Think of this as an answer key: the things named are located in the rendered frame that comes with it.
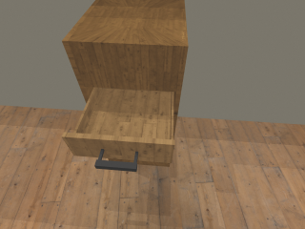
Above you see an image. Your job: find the drawer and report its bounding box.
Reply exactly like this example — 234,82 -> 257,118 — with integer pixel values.
61,87 -> 175,163

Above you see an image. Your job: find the handle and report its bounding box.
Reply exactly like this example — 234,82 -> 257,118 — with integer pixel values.
94,149 -> 138,172

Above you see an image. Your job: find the cabinet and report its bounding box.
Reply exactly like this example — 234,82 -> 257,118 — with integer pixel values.
62,0 -> 189,167

